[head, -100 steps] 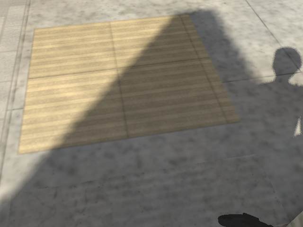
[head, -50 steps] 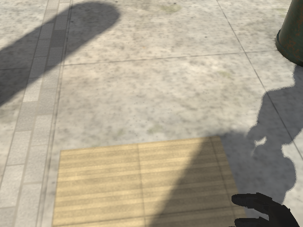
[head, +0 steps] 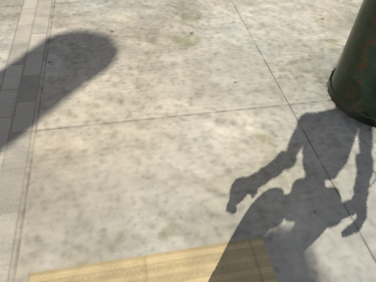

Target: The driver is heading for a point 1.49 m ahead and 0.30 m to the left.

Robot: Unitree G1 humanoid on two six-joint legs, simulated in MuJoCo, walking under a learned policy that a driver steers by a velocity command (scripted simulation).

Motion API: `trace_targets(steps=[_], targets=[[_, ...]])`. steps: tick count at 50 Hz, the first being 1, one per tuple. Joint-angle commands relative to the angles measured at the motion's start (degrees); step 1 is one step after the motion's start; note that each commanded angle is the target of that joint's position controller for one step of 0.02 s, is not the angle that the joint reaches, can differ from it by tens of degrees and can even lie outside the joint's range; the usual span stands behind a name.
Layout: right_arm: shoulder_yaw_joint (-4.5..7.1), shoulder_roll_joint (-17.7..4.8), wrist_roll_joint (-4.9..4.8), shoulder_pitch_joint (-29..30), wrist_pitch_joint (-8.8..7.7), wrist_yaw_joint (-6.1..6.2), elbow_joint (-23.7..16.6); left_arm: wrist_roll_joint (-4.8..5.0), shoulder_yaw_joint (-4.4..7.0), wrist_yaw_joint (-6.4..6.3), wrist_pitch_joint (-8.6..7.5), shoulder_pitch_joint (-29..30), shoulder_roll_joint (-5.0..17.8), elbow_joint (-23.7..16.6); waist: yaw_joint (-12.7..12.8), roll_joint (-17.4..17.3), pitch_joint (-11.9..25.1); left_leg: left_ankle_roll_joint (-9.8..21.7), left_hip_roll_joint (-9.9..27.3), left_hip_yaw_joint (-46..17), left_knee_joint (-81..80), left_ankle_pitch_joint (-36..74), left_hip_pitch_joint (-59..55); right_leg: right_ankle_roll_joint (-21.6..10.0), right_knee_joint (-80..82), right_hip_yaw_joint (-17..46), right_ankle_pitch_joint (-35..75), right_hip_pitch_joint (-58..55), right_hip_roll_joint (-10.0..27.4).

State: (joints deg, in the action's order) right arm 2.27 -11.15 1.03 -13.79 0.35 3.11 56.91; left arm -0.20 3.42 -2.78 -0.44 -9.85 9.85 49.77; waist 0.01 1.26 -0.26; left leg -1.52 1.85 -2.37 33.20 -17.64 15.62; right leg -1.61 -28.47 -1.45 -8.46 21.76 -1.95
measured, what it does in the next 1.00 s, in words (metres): walks ahead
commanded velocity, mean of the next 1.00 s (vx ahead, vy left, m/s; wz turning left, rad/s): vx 0.13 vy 0.00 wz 0.00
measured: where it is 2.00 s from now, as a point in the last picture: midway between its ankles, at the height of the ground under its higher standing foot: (190, 234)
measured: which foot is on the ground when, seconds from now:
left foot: down 0.00-0.96, up 0.98-1.00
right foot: down 0.00-1.00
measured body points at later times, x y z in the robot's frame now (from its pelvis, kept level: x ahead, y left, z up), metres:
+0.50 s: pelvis +0.04 +0.01 +0.00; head +0.05 +0.01 +0.45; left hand +0.13 +0.25 -0.14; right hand +0.06 -0.23 -0.15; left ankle +0.00 +0.14 -0.73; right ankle +0.10 -0.10 -0.73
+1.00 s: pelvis +0.15 -0.01 -0.01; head +0.16 -0.03 +0.44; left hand +0.23 +0.24 -0.13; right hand +0.09 -0.26 -0.16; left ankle +0.01 +0.13 -0.69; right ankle +0.15 -0.10 -0.73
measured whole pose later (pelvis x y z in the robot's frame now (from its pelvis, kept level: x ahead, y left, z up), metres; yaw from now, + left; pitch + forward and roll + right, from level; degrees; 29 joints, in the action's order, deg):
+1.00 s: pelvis +0.15 -0.01 -0.01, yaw +0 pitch +0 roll -1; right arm 3.0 -12.1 -1.8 -26.6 -4.0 1.0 59.5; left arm 1.4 4.3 0.9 -6.7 -12.2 11.9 55.3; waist -0.1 -2.5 -0.3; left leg 0.5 2.3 -4.0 49.5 -26.3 10.1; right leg -4.5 -34.2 -5.2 -16.7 17.0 -2.3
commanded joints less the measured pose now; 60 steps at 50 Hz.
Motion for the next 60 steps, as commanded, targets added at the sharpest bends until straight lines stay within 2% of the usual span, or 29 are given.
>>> trace_targets(steps=[1,6,14,15,21,24,28,29,31,32,34,36,39,40,41,42,44,45,46,47,48,49,50,51,52,53,54,56,60], targets=[[0.63,-5.5,-0.33,2.7,-2.01,-0.15,-2.1,-0.82,1.35,-0.29,-0.45,-0.7,4.0,-2.6,2.1,-9.4,-2.1,3.4,2.9,-4.2,-15.8,-14.5,13.4,0.7,0.9,2.1,-5.0,-12.7,1.8],[0.62,-5.1,-0.66,-2.4,-2.19,0.34,-0.7,-0.12,1.46,-0.05,-0.36,-0.4,4.1,-2.1,-0.6,-1.1,-3.2,3.4,0.7,-1.3,-11.0,-6.5,6.7,-1.3,4.3,4.3,-9.6,-7.3,3.3],[0.39,-4.0,-0.78,-4.2,-2.27,-0.16,0.3,0.23,1.56,-0.14,-0.33,-1.9,4.3,-1.0,-0.8,-0.1,-0.2,3.3,-0.3,-0.1,-9.6,0.4,4.2,-1.8,1.8,4.6,1.3,-11.3,3.8],[0.20,-3.3,-1.15,-4.7,-2.35,-0.16,0.4,0.48,1.71,-0.26,0.01,-1.9,4.9,-0.9,-1.0,-0.3,-0.1,3.4,-0.3,0.2,-9.6,1.4,3.8,-1.9,1.7,5.0,2.1,-11.5,3.9],[0.41,-3.3,-1.16,-4.5,-2.16,-0.23,0.9,1.13,1.62,-0.59,0.67,-2.0,4.8,0.2,-0.3,-0.8,-0.6,2.3,-0.4,0.6,-10.3,3.6,2.8,-1.9,1.8,4.9,4.2,-13.0,4.2],[0.62,-3.5,-0.88,-4.7,-1.62,0.07,1.1,0.68,1.51,-0.38,0.55,-1.6,4.9,1.1,-0.3,-1.0,-1.1,2.4,-0.6,1.0,-9.9,4.3,2.3,-1.9,1.9,4.8,4.2,-12.7,4.0],[0.67,-3.1,-0.92,-5.3,-1.34,0.23,1.3,0.80,1.29,-0.29,0.58,-0.6,4.7,2.0,-0.4,-0.8,-1.5,2.3,-0.7,1.3,-10.0,3.6,1.6,-2.0,2.4,4.9,2.7,-12.0,4.0],[0.59,-2.5,-0.92,-6.9,-1.27,0.15,2.2,0.77,1.15,-0.22,0.63,-1.7,4.2,3.1,-0.5,-0.9,-0.2,2.6,-1.1,1.9,-10.4,-2.3,0.9,-2.1,2.9,4.4,-5.4,-12.5,3.4],[1.15,-4.1,-1.71,-6.9,-1.39,0.27,1.7,1.50,1.79,-0.17,0.51,-3.1,6.0,3.9,-0.1,-1.2,-3.4,4.9,-1.4,1.8,-9.3,-17.5,3.8,-3.2,3.3,4.3,-27.3,-8.8,2.6],[1.14,-4.1,-2.09,-7.1,-1.92,0.32,1.0,1.78,1.80,-0.07,-0.09,-2.8,6.4,3.7,-0.3,-0.2,-5.7,6.0,-0.7,1.1,-9.3,-21.9,5.3,-4.0,4.5,6.2,-33.0,-6.3,3.7],[1.09,-3.9,-2.41,-7.6,-3.55,0.02,0.7,2.33,1.81,0.46,-1.82,-2.1,6.4,3.3,-0.4,0.4,-7.6,7.1,0.8,-0.5,-8.7,-20.7,5.9,-5.3,5.5,9.2,-32.5,-4.8,5.5],[1.17,-3.8,-1.92,-8.1,-4.44,-0.68,0.9,2.14,2.08,1.17,-2.52,-3.9,6.7,4.4,-0.2,-0.9,-6.1,7.7,1.0,-0.6,-7.3,-17.6,4.8,-5.9,4.0,9.9,-29.3,-5.2,5.8],[1.32,-4.6,-2.39,-13.3,-5.25,-1.22,1.6,2.68,1.49,1.88,-3.56,-0.4,5.0,3.1,-2.6,-3.8,-6.6,10.4,3.7,-6.0,-12.2,-20.2,-1.4,-4.8,-0.8,5.9,-25.2,1.5,3.1],[1.77,-6.6,-2.60,-16.6,-5.42,-1.25,2.4,2.76,1.08,2.14,-4.26,2.7,3.8,1.9,-4.1,-7.7,-7.4,12.6,7.5,-12.3,-16.6,-22.0,-6.9,-3.5,-6.6,1.8,-20.2,7.7,0.9],[2.46,-9.4,-2.96,-18.2,-5.62,-1.33,2.9,2.89,0.68,2.49,-5.12,5.6,2.8,0.6,-4.6,-12.7,-9.2,15.2,14.0,-21.0,-20.7,-19.6,-11.9,-2.5,-13.3,-2.5,-13.5,14.3,-0.1],[2.60,-10.0,-3.02,-17.5,-5.72,-1.38,2.7,2.64,0.50,2.77,-5.90,6.7,3.3,0.1,-4.1,-13.3,-11.0,16.5,17.9,-25.0,-19.9,-11.1,-13.7,-3.0,-15.1,-2.1,-12.6,18.1,1.5],[2.30,-9.2,-2.47,-16.6,-5.69,-1.75,2.1,2.50,0.47,3.44,-6.66,6.4,4.0,0.2,-3.0,-11.0,-10.1,15.4,18.3,-21.9,-16.7,2.7,-16.6,-3.8,-14.7,-1.8,-17.5,19.1,2.7],[2.36,-9.6,-2.56,-14.2,-5.39,-1.98,0.9,2.83,0.48,3.89,-6.75,3.7,3.9,1.1,-1.0,-10.8,-9.4,14.4,17.4,-19.2,-15.7,4.3,-14.4,-4.3,-9.5,-2.1,-16.9,13.9,2.6],[2.29,-10.1,-2.91,-9.8,-4.97,-2.37,-0.6,2.59,0.74,3.86,-6.69,-2.2,4.1,3.4,2.8,-10.5,-7.3,12.2,13.9,-13.3,-13.7,9.7,-6.6,-4.8,-2.7,-4.0,-11.4,-0.6,0.7],[2.38,-10.7,-2.82,-5.8,-4.90,-2.60,-2.3,2.16,2.07,3.79,-6.27,-11.3,6.3,6.9,7.3,-9.3,-3.2,9.7,9.3,-7.6,-7.6,21.2,2.5,-5.2,-1.2,-4.2,-4.2,-18.5,-1.9],[2.12,-9.3,-2.62,-2.2,-5.25,-2.38,-4.3,1.49,4.14,3.44,-5.64,-23.1,11.8,9.9,12.1,0.2,1.3,5.7,3.2,0.5,10.7,26.5,12.2,-8.7,3.9,8.3,-6.5,-31.8,5.6],[0.59,-2.7,-2.58,-4.5,-6.34,-1.79,-6.2,1.51,4.38,3.64,-5.71,-28.8,16.1,10.2,11.5,17.3,6.9,2.7,-5.0,2.5,33.3,-2.6,24.4,-16.7,17.8,39.4,-13.6,-41.1,22.0],[1.16,-5.2,-3.44,-2.9,-7.56,-1.97,-7.3,0.75,1.99,3.52,-6.17,-22.7,10.2,9.3,7.9,11.1,3.7,4.5,-3.3,-4.8,43.1,-10.0,31.3,-17.7,19.2,45.2,-13.2,-37.3,25.0],[1.47,-6.0,-4.64,-3.0,-8.01,-2.13,-7.0,0.37,0.92,3.40,-6.34,-15.5,7.8,7.1,5.6,5.5,-1.8,6.3,0.4,-5.4,45.2,-5.3,33.6,-15.5,18.1,35.1,-8.6,-33.2,23.5],[1.58,-6.0,-4.34,-2.9,-8.09,-2.24,-6.6,0.30,0.13,3.61,-6.35,-11.9,6.5,6.1,3.8,1.5,-2.7,7.2,3.1,-4.0,42.9,0.1,31.9,-13.4,18.7,26.5,-4.3,-29.4,20.3],[2.20,-6.2,-3.37,-2.2,-8.03,-2.18,-6.9,0.22,-0.26,4.01,-6.25,-10.1,6.9,5.8,2.2,-1.2,-3.8,7.1,4.7,-2.9,38.8,4.0,30.1,-11.2,19.2,21.1,0.2,-26.4,17.7],[2.85,-6.7,-2.88,-2.5,-7.57,-2.28,-6.8,0.06,-0.88,4.03,-5.93,-10.1,5.7,6.1,1.5,-0.5,-3.5,6.9,5.6,-1.7,36.2,6.6,28.1,-9.4,19.2,15.5,6.5,-25.1,15.0],[2.86,-4.8,-2.79,-3.5,-6.40,-2.72,-6.5,0.11,-1.23,3.63,-5.18,-12.4,6.2,7.1,0.8,1.6,-3.5,5.0,5.3,0.7,34.0,8.3,28.0,-9.0,19.1,10.6,15.2,-24.0,13.5],[2.00,-3.2,-2.11,8.3,-5.41,-2.78,-12.0,0.19,-1.28,2.18,-4.59,-13.0,9.1,7.4,1.9,1.0,-6.9,1.2,4.8,2.8,18.7,15.7,29.3,-9.9,22.2,7.0,16.3,-17.7,12.9]])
